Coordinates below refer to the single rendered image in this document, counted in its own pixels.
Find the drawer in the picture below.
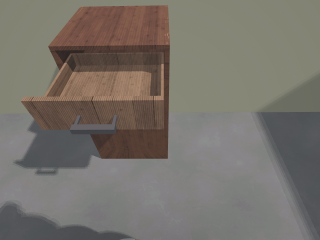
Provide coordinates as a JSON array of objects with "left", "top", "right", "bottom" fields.
[{"left": 21, "top": 52, "right": 164, "bottom": 130}]

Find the cabinet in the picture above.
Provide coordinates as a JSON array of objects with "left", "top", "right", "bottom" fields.
[{"left": 48, "top": 5, "right": 170, "bottom": 159}]

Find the handle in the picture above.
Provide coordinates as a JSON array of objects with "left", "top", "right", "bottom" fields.
[{"left": 69, "top": 115, "right": 118, "bottom": 135}]

